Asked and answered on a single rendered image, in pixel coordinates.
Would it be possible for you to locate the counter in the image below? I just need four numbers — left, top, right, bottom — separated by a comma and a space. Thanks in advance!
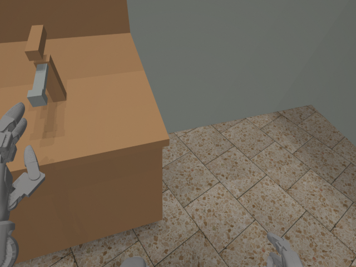
0, 0, 170, 264

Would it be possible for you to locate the tap lever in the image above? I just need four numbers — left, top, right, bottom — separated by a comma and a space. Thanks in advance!
27, 63, 49, 107

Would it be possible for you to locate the robot left hand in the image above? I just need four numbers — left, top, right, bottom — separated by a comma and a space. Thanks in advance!
0, 102, 45, 221

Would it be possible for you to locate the robot right hand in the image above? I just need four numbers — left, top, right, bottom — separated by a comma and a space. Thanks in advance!
264, 232, 304, 267

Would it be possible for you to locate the robot left forearm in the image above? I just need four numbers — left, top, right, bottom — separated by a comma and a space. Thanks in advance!
0, 221, 19, 267

